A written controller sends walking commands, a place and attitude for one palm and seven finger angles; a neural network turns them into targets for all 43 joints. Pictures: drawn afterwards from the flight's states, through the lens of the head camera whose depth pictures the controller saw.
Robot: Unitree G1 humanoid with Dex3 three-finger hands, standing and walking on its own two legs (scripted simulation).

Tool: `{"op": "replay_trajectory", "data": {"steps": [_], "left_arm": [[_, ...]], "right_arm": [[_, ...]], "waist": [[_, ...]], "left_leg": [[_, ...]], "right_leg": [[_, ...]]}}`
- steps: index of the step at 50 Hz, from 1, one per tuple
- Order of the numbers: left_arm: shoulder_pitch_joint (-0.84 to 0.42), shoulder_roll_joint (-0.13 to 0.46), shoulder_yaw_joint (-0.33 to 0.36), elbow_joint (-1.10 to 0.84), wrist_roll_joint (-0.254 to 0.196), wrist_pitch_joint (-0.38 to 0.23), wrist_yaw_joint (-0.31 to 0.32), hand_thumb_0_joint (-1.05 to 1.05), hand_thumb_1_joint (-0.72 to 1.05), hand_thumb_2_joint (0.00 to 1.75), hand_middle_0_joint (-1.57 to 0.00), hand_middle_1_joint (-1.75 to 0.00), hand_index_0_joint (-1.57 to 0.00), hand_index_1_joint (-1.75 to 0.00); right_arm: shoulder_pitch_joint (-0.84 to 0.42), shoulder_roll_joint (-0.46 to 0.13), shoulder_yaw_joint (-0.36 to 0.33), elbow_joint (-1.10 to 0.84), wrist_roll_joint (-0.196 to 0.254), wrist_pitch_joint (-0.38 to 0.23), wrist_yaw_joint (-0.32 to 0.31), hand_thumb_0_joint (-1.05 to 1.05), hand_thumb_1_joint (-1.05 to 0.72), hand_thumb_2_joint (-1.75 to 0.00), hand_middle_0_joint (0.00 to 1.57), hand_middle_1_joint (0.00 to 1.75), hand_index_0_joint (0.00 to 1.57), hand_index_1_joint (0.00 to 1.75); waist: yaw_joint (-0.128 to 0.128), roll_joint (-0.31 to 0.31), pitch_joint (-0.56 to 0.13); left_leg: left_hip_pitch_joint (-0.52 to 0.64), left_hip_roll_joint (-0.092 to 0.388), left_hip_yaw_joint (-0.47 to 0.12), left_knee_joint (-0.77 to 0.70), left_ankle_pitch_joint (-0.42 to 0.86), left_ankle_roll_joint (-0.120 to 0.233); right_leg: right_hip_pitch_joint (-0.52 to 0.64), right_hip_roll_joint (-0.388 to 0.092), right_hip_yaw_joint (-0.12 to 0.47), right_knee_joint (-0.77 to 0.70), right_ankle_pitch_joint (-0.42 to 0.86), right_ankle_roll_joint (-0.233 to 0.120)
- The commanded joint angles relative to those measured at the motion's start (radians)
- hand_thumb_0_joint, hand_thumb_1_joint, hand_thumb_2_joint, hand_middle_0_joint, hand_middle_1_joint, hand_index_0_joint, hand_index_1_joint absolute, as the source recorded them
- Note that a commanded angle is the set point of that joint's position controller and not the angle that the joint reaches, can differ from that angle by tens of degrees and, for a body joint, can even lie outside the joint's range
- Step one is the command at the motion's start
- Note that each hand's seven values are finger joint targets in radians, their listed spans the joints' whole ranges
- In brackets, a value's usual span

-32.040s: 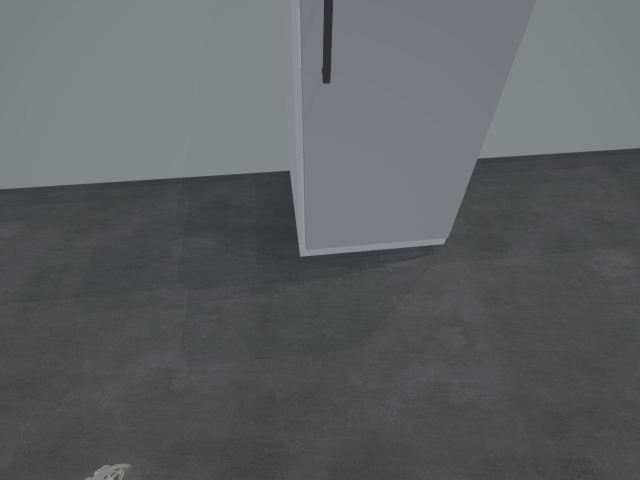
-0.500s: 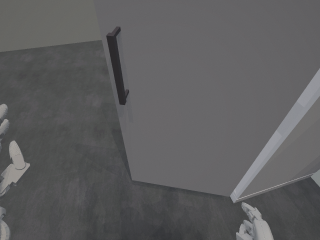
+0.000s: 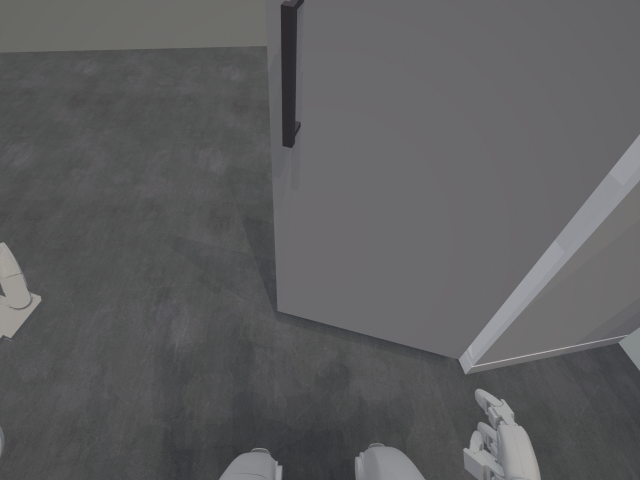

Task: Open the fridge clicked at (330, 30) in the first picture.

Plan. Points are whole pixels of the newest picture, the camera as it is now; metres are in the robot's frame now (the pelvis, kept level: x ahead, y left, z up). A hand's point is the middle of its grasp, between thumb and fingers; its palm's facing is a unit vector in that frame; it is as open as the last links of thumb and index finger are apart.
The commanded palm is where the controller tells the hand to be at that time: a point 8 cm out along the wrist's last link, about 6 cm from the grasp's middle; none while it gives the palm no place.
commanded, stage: stop stepping back and stand still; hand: left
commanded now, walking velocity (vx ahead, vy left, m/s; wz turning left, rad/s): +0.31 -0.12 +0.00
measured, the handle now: (293, 77) +0.66 +0.11 +0.17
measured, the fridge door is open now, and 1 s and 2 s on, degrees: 63 63 63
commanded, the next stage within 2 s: let the arm hang, fingers relaxed in 0.78 s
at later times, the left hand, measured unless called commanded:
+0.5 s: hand (13, 384) +0.15 +0.26 +0.17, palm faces +0.39 -0.84 -0.37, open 7.4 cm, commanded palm +0.09 +0.29 +0.21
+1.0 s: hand (98, 433) +0.15 +0.26 +0.01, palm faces +0.10 -0.89 -0.44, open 7.4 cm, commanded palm none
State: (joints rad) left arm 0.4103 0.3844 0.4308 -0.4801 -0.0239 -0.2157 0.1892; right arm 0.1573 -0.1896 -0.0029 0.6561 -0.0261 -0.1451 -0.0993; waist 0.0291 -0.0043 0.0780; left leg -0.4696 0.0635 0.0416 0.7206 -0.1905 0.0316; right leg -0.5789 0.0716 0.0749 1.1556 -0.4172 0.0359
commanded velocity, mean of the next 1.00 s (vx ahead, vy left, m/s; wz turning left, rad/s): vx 0.14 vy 0.01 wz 0.00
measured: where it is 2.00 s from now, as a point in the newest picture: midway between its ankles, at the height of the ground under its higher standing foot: outside the picture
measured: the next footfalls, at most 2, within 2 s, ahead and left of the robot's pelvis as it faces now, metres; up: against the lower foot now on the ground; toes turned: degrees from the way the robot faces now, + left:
right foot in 0.16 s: -0.06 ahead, -0.10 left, +0.00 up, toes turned -5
left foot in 0.38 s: +0.00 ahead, +0.10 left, +0.00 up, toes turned +0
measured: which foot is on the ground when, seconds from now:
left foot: down 0.00-0.16, up 0.18-0.36, down 0.38-0.62, up 0.64-0.86, down 0.88-1.00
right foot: up 0.00-0.14, down 0.16-1.00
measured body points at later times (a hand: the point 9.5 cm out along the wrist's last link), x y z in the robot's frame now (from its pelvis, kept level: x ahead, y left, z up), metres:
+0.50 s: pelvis -0.08 +0.01 +0.02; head -0.11 +0.02 +0.47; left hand +0.12 +0.30 +0.19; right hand +0.02 -0.28 -0.06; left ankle -0.04 +0.10 -0.71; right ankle -0.14 -0.11 -0.70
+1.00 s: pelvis -0.09 +0.03 +0.01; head -0.10 +0.01 +0.46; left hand +0.14 +0.30 +0.04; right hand +0.03 -0.25 -0.10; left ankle -0.02 +0.12 -0.71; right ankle -0.12 -0.09 -0.69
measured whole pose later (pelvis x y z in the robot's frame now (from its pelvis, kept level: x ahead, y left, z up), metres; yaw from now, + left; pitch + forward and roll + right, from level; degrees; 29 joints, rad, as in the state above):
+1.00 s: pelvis -0.09 +0.03 +0.01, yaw -5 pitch +0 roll +0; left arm 0.27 0.33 0.17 0.21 0.02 0.00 0.05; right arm 0.18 -0.29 -0.02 0.76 -0.04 -0.04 0.00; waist -0.02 0.04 -0.03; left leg -0.39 0.00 0.07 0.64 -0.25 0.04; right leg -0.37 -0.02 0.01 0.87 -0.55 0.01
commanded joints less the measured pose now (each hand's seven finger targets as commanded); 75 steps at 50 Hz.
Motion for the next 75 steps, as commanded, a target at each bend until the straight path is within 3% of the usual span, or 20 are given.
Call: {"op": "replay_trajectory", "data": {"steps": [1, 4, 6, 8, 9, 12, 16, 23, 29, 32, 40, 43, 44, 48, 50, 52, 54, 56, 61, 75], "left_arm": [[-0.028, 0.152, 0.090, -0.298, -0.016, -0.068, 0.004, 0.00, 0.90, 0.90, -0.20, -0.30, -0.20, -0.30], [-0.008, 0.153, 0.065, -0.316, -0.020, -0.054, 0.007, 0.00, 0.90, 0.90, -0.20, -0.30, -0.20, -0.30], [-0.007, 0.179, 0.080, -0.279, -0.018, -0.030, 0.010, 0.00, 0.90, 0.90, -0.20, -0.30, -0.20, -0.30], [-0.002, 0.248, 0.123, -0.233, -0.021, -0.012, 0.011, 0.00, 0.90, 0.90, -0.20, -0.30, -0.20, -0.30], [-0.081, 0.296, 0.138, -0.281, -0.026, -0.026, 0.019, 0.00, 0.90, 0.90, -0.20, -0.30, -0.20, -0.30], [0.038, 0.201, 0.099, -0.090, -0.030, 0.005, 0.009, 0.00, 0.90, 0.90, -0.20, -0.30, -0.20, -0.30], [0.034, 0.176, 0.074, -0.044, -0.027, 0.002, 0.002, 0.00, 0.90, 0.90, -0.20, -0.30, -0.20, -0.30], [-0.096, 0.263, 0.108, -0.313, 0.001, -0.045, 0.005, 0.00, 0.90, 0.90, -0.20, -0.30, -0.20, -0.30], [0.053, 0.199, 0.095, -0.219, -0.005, -0.018, 0.017, 0.00, 0.90, 0.90, -0.20, -0.30, -0.20, -0.30], [0.055, 0.228, 0.124, -0.160, -0.012, -0.022, 0.014, 0.00, 0.90, 0.90, -0.20, -0.30, -0.20, -0.30], [0.000, 0.170, 0.065, -0.062, -0.018, -0.041, 0.004, 0.00, 0.90, 0.90, -0.20, -0.30, -0.20, -0.30], [-0.015, 0.176, 0.049, -0.160, -0.019, -0.044, -0.004, 0.00, 0.90, 0.90, -0.20, -0.30, -0.20, -0.30], [-0.017, 0.007, -0.321, 0.625, 0.086, 0.122, -0.148, 0.00, 0.90, 0.90, -0.20, -0.30, -0.20, -0.30], [-0.095, -0.056, -0.346, 0.713, 0.055, 0.236, -0.174, 0.00, 0.90, 0.90, -0.20, -0.30, -0.20, -0.30], [-0.082, -0.032, -0.363, 0.830, 0.055, 0.216, -0.173, 0.00, 0.90, 0.90, -0.20, -0.30, -0.20, -0.30], [-0.100, 0.061, -0.369, 0.943, 0.052, 0.207, -0.162, 0.00, 0.90, 0.90, -0.20, -0.30, -0.20, -0.30], [-0.186, 0.075, -0.394, 1.058, 0.045, 0.217, -0.167, 0.00, 0.90, 0.90, -0.20, -0.30, -0.20, -0.30], [-0.249, 0.036, -0.409, 1.138, 0.046, 0.223, -0.166, 0.00, 0.90, 0.90, -0.20, -0.30, -0.20, -0.30], [-0.155, -0.037, -0.407, 1.320, 0.042, 0.212, -0.161, 0.00, 0.90, 0.90, -0.20, -0.30, -0.20, -0.30], [-0.134, -0.059, -0.430, 1.549, 0.042, 0.214, -0.159, 0.00, 0.90, 0.90, -0.20, -0.30, -0.20, -0.30]], "right_arm": [[-0.075, -0.148, -0.066, -0.153, 0.011, -0.082, 0.017, 0.00, -0.90, -0.90, 0.20, 0.30, 0.20, 0.30], [-0.042, -0.136, -0.048, -0.168, 0.014, -0.098, 0.023, 0.00, -0.90, -0.90, 0.20, 0.30, 0.20, 0.30], [-0.024, -0.126, -0.042, -0.172, 0.015, -0.073, 0.025, 0.00, -0.90, -0.90, 0.20, 0.30, 0.20, 0.30], [-0.024, -0.112, -0.037, -0.168, 0.015, -0.042, 0.029, 0.00, -0.90, -0.90, 0.20, 0.30, 0.20, 0.30], [-0.045, -0.120, -0.024, -0.161, 0.015, -0.037, 0.021, 0.00, -0.90, -0.90, 0.20, 0.30, 0.20, 0.30], [-0.028, -0.121, -0.032, -0.162, 0.039, -0.024, 0.014, 0.00, -0.90, -0.90, 0.20, 0.30, 0.20, 0.30], [-0.040, -0.132, -0.023, -0.136, 0.032, -0.009, 0.005, 0.00, -0.90, -0.90, 0.20, 0.30, 0.20, 0.30], [-0.058, -0.172, -0.025, -0.159, 0.005, -0.040, -0.016, 0.00, -0.90, -0.90, 0.20, 0.30, 0.20, 0.30], [-0.021, -0.157, -0.033, -0.155, 0.007, -0.055, -0.001, 0.00, -0.90, -0.90, 0.20, 0.30, 0.20, 0.30], [-0.022, -0.138, -0.045, -0.157, 0.010, -0.018, 0.006, 0.00, -0.90, -0.90, 0.20, 0.30, 0.20, 0.30], [-0.025, -0.130, -0.030, -0.126, 0.022, -0.023, 0.001, 0.00, -0.90, -0.90, 0.20, 0.30, 0.20, 0.30], [-0.041, -0.161, -0.044, -0.151, 0.028, -0.040, -0.006, 0.00, -0.90, -0.90, 0.20, 0.30, 0.20, 0.30], [0.014, -0.357, -0.102, 0.077, 0.002, -0.041, 0.106, 0.00, -0.90, -0.90, 0.20, 0.30, 0.20, 0.30], [0.024, -0.220, -0.049, -0.003, -0.022, 0.099, 0.103, 0.00, -0.90, -0.90, 0.20, 0.30, 0.20, 0.30], [0.000, -0.240, -0.041, 0.006, -0.018, 0.107, 0.095, 0.00, -0.90, -0.90, 0.20, 0.30, 0.20, 0.30], [-0.022, -0.204, -0.035, 0.003, 0.018, 0.129, 0.091, 0.00, -0.90, -0.90, 0.20, 0.30, 0.20, 0.30], [0.056, -0.155, -0.027, 0.078, 0.009, 0.154, 0.104, 0.00, -0.90, -0.90, 0.20, 0.30, 0.20, 0.30], [0.034, -0.159, -0.030, 0.136, -0.002, 0.173, 0.099, 0.00, -0.90, -0.90, 0.20, 0.30, 0.20, 0.30], [0.031, -0.147, -0.026, 0.229, -0.002, 0.152, 0.087, 0.00, -0.90, -0.90, 0.20, 0.30, 0.20, 0.30], [0.085, -0.130, -0.028, 0.396, 0.010, 0.153, 0.077, 0.00, -0.90, -0.90, 0.20, 0.30, 0.20, 0.30]], "waist": [[-0.009, 0.232, -0.169], [-0.014, 0.318, -0.206], [-0.017, 0.192, -0.193], [-0.015, -0.195, -0.105], [-0.028, -0.173, -0.097], [-0.030, -0.233, -0.208], [-0.043, -0.071, -0.154], [-0.039, 0.318, -0.068], [-0.024, 0.169, -0.141], [-0.015, -0.198, -0.070], [-0.038, -0.090, -0.091], [-0.025, 0.078, -0.096], [-0.093, 0.167, -0.062], [-0.057, 0.058, -0.102], [-0.009, -0.099, -0.187], [-0.011, -0.296, -0.216], [-0.081, -0.079, -0.123], [-0.087, -0.019, -0.013], [-0.033, 0.172, -0.099], [-0.036, 0.013, -0.065]], "left_leg": [[-0.015, 0.251, -0.190, -0.453, -0.283, 0.114], [0.065, 0.171, -0.144, -0.523, -0.449, 0.009], [0.080, 0.083, -0.047, -0.378, -0.462, -0.059], [0.047, -0.037, 0.005, 0.173, -0.223, -0.078], [-0.032, -0.017, -0.013, 0.274, -0.195, -0.071], [-0.072, -0.053, 0.016, 0.158, -0.122, -0.055], [0.214, -0.051, 0.066, -0.177, -0.056, -0.018], [0.210, 0.191, -0.327, -0.536, -0.369, 0.079], [0.105, 0.122, -0.104, -0.402, -0.345, 0.031], [-0.166, -0.046, 0.034, 0.203, -0.289, -0.033], [0.190, -0.038, 0.067, -0.148, -0.076, -0.023], [0.292, 0.073, -0.094, -0.307, -0.023, 0.029], [0.261, 0.190, -0.222, -0.183, 0.266, 0.089], [0.073, 0.223, -0.319, -0.353, 0.192, 0.172], [0.168, 0.158, -0.209, -0.228, 0.358, 0.110], [0.099, -0.015, -0.069, -0.105, 0.044, 0.003], [0.168, -0.053, -0.012, -0.109, -0.184, -0.026], [0.237, -0.020, -0.058, -0.173, -0.103, -0.019], [0.219, 0.044, -0.116, -0.325, 0.028, 0.006], [0.286, 0.065, -0.120, -0.432, -0.033, 0.009]], "right_leg": [[0.203, -0.029, -0.056, -0.023, -0.063, 0.000], [0.357, 0.005, -0.173, -0.411, -0.152, -0.040], [0.414, -0.030, -0.146, -0.747, -0.141, -0.096], [0.187, -0.381, 0.374, -1.022, -0.109, -0.255], [0.228, -0.441, 0.344, -0.983, 0.284, -0.269], [0.524, -0.301, 0.134, -0.726, 0.835, -0.168], [0.337, -0.246, 0.037, -0.732, 0.393, -0.112], [0.202, -0.059, -0.107, -0.445, -0.036, -0.045], [0.471, -0.065, -0.156, -0.700, 0.017, -0.074], [0.446, -0.427, 0.427, -0.997, -0.195, -0.266], [0.326, -0.273, 0.029, -0.805, 0.180, -0.147], [0.267, -0.178, -0.018, -0.694, 0.134, -0.071], [0.066, -0.176, -0.127, -0.394, 0.196, -0.043], [0.163, -0.097, -0.031, -0.190, -0.190, -0.019], [0.303, -0.104, -0.076, -0.507, 0.000, -0.022], [0.421, -0.253, 0.124, -0.716, 0.444, -0.065], [0.249, -0.354, 0.170, -0.792, 0.229, -0.150], [0.104, -0.226, 0.113, -0.820, -0.027, -0.114], [0.357, -0.151, 0.003, -0.758, 0.204, -0.074], [0.364, -0.153, -0.022, -0.823, 0.177, -0.061]]}}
